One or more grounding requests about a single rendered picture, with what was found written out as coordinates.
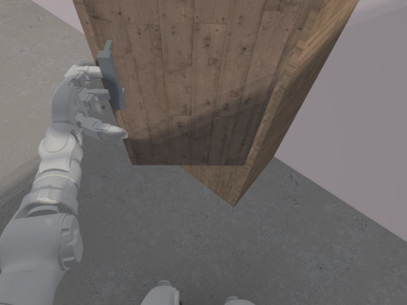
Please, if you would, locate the robot left thigh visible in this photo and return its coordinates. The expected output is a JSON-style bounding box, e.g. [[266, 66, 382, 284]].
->
[[141, 286, 180, 305]]

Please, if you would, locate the handle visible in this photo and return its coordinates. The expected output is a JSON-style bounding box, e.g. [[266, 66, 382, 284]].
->
[[97, 40, 126, 110]]

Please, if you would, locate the robot left forearm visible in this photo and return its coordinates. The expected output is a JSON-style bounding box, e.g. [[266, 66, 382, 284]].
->
[[0, 123, 83, 272]]

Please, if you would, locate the cupboard door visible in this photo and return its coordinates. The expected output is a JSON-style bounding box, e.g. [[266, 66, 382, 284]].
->
[[72, 0, 308, 166]]

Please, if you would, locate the left robot hand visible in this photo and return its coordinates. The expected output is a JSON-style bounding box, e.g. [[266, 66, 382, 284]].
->
[[51, 65, 128, 140]]

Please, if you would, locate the left robot upper arm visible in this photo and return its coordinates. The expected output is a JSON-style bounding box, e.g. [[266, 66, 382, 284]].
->
[[0, 213, 83, 305]]

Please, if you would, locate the right robot shin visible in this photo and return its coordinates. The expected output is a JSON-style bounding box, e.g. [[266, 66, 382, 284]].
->
[[225, 297, 238, 303]]

